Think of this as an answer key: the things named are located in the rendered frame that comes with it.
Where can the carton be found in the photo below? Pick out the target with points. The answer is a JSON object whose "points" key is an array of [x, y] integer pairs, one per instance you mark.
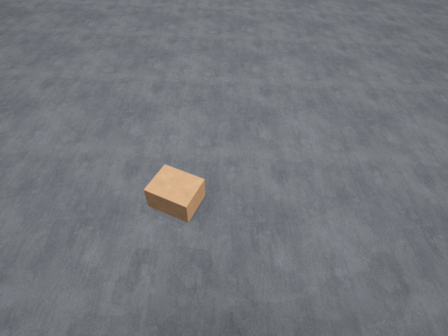
{"points": [[175, 192]]}

